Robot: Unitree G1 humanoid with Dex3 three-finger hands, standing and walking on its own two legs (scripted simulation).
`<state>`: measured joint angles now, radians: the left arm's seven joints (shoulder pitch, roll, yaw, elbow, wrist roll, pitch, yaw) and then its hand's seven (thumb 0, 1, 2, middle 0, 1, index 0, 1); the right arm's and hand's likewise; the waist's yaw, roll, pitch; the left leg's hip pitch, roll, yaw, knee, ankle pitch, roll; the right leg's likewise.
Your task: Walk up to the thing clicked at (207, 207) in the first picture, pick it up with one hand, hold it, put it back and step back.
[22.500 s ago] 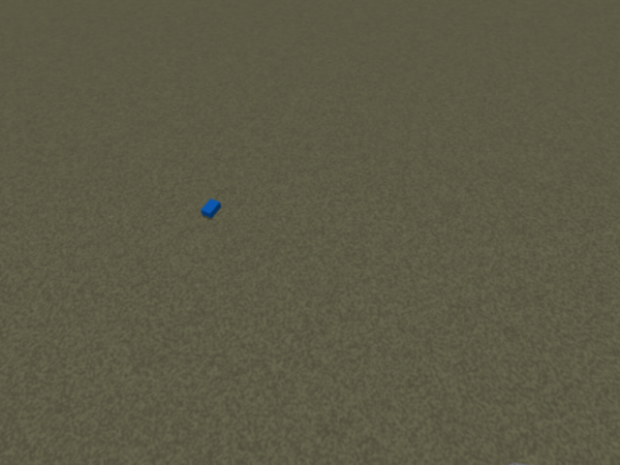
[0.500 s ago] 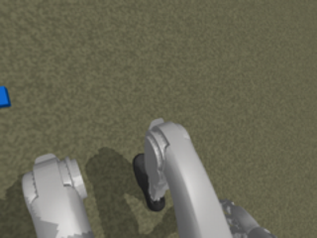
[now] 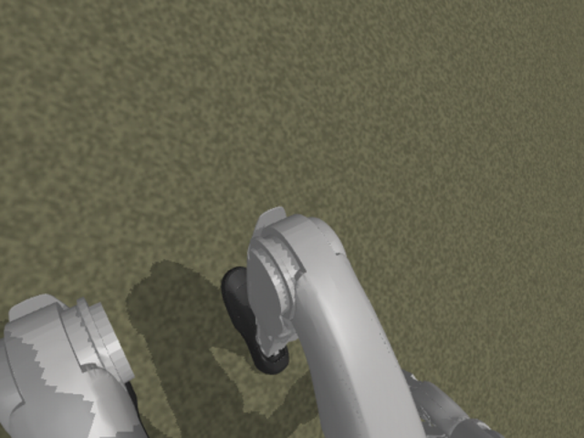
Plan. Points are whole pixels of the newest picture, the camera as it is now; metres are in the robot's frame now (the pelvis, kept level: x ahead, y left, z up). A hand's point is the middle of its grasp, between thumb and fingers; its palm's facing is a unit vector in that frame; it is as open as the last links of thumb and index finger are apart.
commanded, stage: rest palm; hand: left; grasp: from above
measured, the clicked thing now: out of the picture +0.48 +0.31 -0.29
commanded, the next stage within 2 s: close in 0.80 s
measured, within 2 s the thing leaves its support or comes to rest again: neither
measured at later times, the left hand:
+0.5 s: hand out of the picture +0.46 +0.30 -0.26, palm faces -0.46 -0.09 -0.88, open 13.2 cm
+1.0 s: hand out of the picture +0.46 +0.29 -0.27, palm faces -0.46 -0.10 -0.88, open 12.5 cm
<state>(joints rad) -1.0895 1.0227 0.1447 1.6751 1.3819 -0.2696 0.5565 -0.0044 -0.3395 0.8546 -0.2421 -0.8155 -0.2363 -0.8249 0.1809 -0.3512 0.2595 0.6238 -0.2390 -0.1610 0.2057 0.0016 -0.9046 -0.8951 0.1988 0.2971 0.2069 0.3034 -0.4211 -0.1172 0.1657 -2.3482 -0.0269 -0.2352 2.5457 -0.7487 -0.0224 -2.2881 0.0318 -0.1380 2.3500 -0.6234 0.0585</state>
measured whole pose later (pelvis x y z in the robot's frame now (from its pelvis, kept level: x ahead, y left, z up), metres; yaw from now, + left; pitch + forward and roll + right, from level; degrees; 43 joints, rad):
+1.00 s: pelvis -0.01 +0.01 +0.01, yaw -2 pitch +29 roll -16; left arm -1.11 1.06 0.09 1.75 1.34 -0.25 0.65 0.00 -0.23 0.76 -0.30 -0.78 -0.31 -0.78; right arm 0.12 -0.38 0.33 0.59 -0.25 -0.23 0.25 0.00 -0.91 -0.90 0.20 0.30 0.21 0.30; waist -0.45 -0.15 0.23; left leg -2.32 -0.02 -0.26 2.54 -0.75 -0.01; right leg -2.24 0.04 -0.16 2.31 -0.61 0.08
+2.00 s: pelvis -0.01 +0.01 +0.01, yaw -2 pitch +28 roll -16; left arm -1.13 1.10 0.06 1.74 1.32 -0.25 0.61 0.00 0.33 0.30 -0.71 -0.47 -0.75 -0.42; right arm 0.12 -0.37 0.37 0.58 -0.25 -0.21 0.22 0.00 -0.90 -0.90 0.20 0.30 0.21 0.30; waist -0.45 -0.16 0.24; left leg -2.32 -0.01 -0.26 2.53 -0.73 0.00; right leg -2.23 0.05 -0.17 2.29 -0.59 0.07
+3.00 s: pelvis -0.01 +0.01 +0.01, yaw -2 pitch +30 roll -16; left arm -1.04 1.07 0.16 1.54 1.33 -0.23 0.51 -0.01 0.38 0.02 -0.95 -0.16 -0.98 -0.11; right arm 0.18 -0.39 0.30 0.55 -0.23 -0.16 0.20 0.00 -0.92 -0.90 0.20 0.30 0.21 0.30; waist -0.41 -0.12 0.21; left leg -2.34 -0.02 -0.26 2.52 -0.73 0.00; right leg -2.25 0.03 -0.17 2.28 -0.59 0.05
